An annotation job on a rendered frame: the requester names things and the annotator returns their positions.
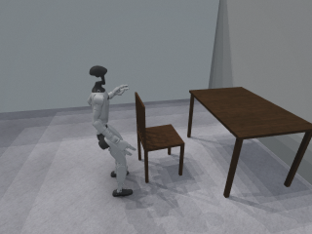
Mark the robot right foot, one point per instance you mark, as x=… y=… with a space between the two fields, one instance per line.
x=125 y=192

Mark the right robot hand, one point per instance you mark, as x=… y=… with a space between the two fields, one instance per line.
x=122 y=145

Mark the robot right shin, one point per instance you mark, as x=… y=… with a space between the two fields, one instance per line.
x=121 y=177

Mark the right robot upper arm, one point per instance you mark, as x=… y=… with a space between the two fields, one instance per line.
x=98 y=103

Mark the table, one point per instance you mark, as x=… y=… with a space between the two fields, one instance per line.
x=246 y=115

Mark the left robot upper arm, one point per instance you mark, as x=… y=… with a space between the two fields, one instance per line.
x=89 y=101

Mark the chair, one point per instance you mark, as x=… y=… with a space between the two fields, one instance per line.
x=155 y=138

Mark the left robot forearm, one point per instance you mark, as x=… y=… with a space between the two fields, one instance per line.
x=111 y=95

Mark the left robot hand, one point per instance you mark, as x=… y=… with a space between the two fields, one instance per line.
x=118 y=91

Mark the right robot forearm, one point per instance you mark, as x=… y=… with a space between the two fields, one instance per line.
x=102 y=130

